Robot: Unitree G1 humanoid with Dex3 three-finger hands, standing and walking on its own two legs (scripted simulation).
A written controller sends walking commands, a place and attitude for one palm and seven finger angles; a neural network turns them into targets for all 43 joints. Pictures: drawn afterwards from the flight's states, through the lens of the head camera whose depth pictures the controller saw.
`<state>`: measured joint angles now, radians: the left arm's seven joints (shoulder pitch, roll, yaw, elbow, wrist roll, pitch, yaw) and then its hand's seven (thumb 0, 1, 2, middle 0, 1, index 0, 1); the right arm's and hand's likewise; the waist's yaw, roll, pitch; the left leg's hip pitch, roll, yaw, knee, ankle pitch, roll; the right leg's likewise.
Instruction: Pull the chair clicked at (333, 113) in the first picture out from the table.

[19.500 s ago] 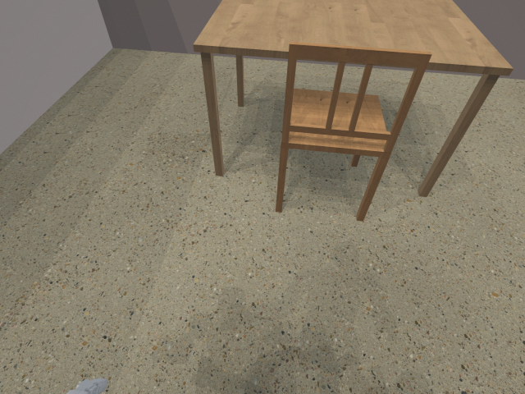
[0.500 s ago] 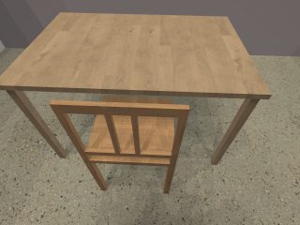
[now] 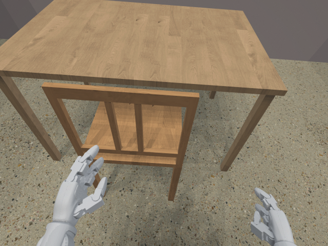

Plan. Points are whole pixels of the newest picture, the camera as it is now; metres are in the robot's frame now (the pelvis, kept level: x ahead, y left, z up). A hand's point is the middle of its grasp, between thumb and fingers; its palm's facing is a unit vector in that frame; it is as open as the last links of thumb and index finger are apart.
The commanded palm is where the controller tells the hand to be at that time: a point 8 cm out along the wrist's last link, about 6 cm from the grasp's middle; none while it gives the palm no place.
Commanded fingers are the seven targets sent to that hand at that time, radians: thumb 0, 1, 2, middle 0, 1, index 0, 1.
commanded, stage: raise the hand toward the chair's back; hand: left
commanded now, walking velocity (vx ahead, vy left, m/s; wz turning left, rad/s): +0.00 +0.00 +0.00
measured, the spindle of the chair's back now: (114, 127) +0.50 +0.18 -0.07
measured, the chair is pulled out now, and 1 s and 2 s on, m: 0.00 0.00 0.00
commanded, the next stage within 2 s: aim the fingers beside a spindle in 1.76 s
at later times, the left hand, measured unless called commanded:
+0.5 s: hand (87, 206) +0.22 +0.19 -0.01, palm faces -0.01 -1.00 +0.02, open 12.8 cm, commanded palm +0.18 +0.25 -0.01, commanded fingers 0.00 -0.10 0.47 -0.10 -0.14 -0.10 -0.14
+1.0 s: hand (66, 201) +0.23 +0.23 +0.00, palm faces +0.00 -1.00 -0.05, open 16.5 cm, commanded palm +0.20 +0.29 +0.01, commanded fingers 0.00 -0.50 0.30 -0.06 -0.08 -0.06 -0.08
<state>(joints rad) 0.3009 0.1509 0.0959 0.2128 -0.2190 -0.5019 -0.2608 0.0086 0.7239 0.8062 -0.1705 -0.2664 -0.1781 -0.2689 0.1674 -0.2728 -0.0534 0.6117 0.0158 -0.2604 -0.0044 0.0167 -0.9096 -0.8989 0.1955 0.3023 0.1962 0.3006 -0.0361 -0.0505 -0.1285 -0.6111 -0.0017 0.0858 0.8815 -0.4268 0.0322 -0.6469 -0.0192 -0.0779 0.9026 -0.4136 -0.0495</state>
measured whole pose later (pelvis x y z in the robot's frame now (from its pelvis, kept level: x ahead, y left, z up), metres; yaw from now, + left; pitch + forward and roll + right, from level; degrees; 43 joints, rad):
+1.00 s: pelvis +0.00 +0.03 -0.03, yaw +2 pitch +16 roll -3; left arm 0.31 0.26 0.17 0.06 -0.24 -0.39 -0.29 -0.01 -0.43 0.32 -0.06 -0.09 -0.07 -0.09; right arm 0.18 -0.24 0.03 0.50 0.03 -0.20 -0.04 0.01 -0.90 -0.90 0.20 0.30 0.20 0.30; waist 0.01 0.03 -0.13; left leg -0.88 -0.01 0.03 1.13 -0.53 0.08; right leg -0.85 -0.03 -0.13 1.06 -0.48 -0.01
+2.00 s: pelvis +0.00 +0.01 -0.03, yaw +2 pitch +16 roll -3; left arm 0.23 0.28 0.21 0.18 -0.28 -0.40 -0.35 -0.01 -0.49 0.30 -0.06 -0.08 -0.06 -0.08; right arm 0.22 -0.26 0.03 0.55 0.04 -0.22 -0.05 0.02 -0.90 -0.90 0.20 0.30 0.20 0.30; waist -0.02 0.04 -0.12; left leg -0.86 0.01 0.02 1.10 -0.52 0.05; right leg -0.84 -0.01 -0.14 1.04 -0.48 -0.04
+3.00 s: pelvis -0.01 +0.02 -0.05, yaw +1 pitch +20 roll -2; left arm -0.09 0.22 0.12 0.40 -0.19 -0.46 -0.19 -0.01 -0.49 0.30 -0.06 -0.08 -0.06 -0.08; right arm 0.22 -0.26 0.01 0.57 0.01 -0.12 -0.01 0.01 -0.90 -0.90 0.20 0.30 0.20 0.30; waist -0.04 0.03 -0.14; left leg -1.02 0.01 0.04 1.21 -0.55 0.05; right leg -1.01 -0.02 -0.12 1.16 -0.51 -0.04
